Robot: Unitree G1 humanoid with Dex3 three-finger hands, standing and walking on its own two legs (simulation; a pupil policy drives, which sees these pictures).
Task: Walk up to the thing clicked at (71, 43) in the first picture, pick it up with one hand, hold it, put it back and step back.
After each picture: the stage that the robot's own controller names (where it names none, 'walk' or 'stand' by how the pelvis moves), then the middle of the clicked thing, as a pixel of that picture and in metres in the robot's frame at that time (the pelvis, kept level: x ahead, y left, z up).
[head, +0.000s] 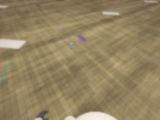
stand; (71, 45) +1.61 +0.44 -0.72
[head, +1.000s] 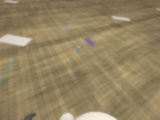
walk; (78, 48) +1.52 +0.19 -0.70
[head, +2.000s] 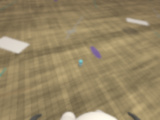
walk; (80, 62) +1.01 +0.13 -0.71
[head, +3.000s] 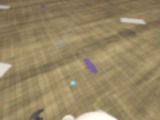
walk; (73, 84) +0.58 +0.20 -0.71
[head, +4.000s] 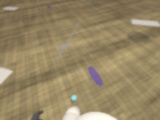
stand; (74, 98) +0.36 +0.20 -0.70
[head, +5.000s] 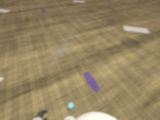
stand; (71, 106) +0.31 +0.18 -0.72
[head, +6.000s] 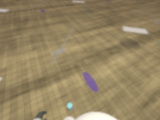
stand; (70, 106) +0.31 +0.19 -0.73
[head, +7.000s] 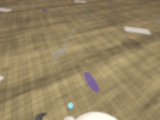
stand; (70, 106) +0.30 +0.18 -0.72
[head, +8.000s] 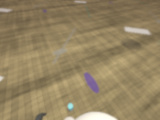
stand; (70, 107) +0.30 +0.18 -0.73
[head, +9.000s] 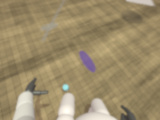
go down; (65, 87) +0.33 +0.20 -0.60
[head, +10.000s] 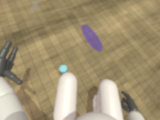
go down; (63, 69) +0.38 +0.24 -0.32
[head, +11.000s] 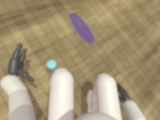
close in; (52, 65) +0.37 +0.27 -0.25
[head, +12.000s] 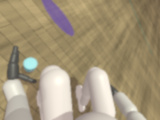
close; (30, 65) +0.34 +0.28 -0.21
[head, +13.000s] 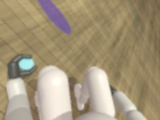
close; (26, 65) +0.34 +0.29 -0.21
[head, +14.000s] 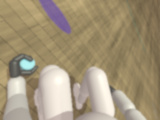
lift; (27, 65) +0.33 +0.28 -0.22
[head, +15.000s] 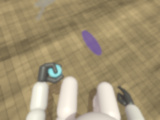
lift; (56, 73) +0.30 +0.22 -0.03
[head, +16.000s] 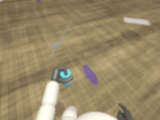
lift; (66, 78) +0.32 +0.16 +0.00
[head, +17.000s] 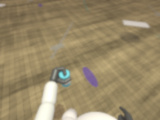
hold; (65, 78) +0.32 +0.17 +0.00
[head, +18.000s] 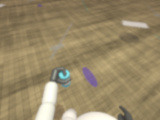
hold; (65, 78) +0.32 +0.17 +0.00
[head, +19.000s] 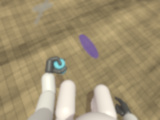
crouch; (60, 67) +0.38 +0.20 -0.09
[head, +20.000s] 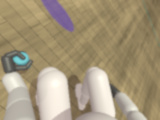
lower; (23, 61) +0.36 +0.31 -0.21
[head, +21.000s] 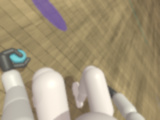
lower; (19, 59) +0.38 +0.30 -0.22
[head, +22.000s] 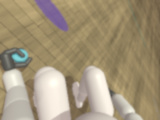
lower; (21, 58) +0.37 +0.30 -0.22
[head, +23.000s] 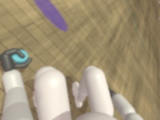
lower; (21, 59) +0.37 +0.30 -0.22
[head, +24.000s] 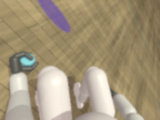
loosen; (28, 62) +0.35 +0.28 -0.22
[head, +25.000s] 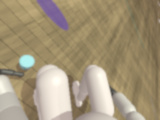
withdraw; (26, 62) +0.35 +0.27 -0.22
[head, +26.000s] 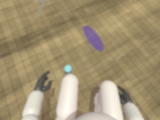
walk; (68, 69) +0.40 +0.22 -0.38
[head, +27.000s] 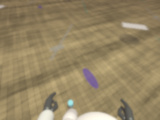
stand; (70, 103) +0.32 +0.17 -0.66
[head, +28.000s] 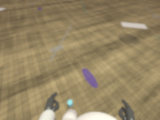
stand; (70, 103) +0.33 +0.19 -0.67
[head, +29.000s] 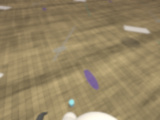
stand; (71, 103) +0.34 +0.17 -0.71
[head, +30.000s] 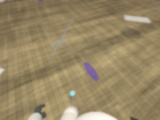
walk; (72, 94) +0.38 +0.17 -0.70
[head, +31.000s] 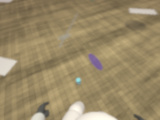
walk; (78, 81) +0.55 +0.17 -0.70
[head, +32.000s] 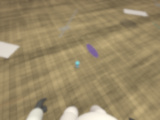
walk; (77, 64) +0.86 +0.17 -0.70
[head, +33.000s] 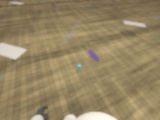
stand; (79, 67) +0.96 +0.16 -0.71
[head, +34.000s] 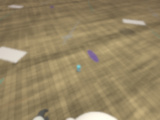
stand; (78, 68) +0.95 +0.18 -0.73
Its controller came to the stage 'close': yes
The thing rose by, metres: 0.70
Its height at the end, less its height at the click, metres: +0.00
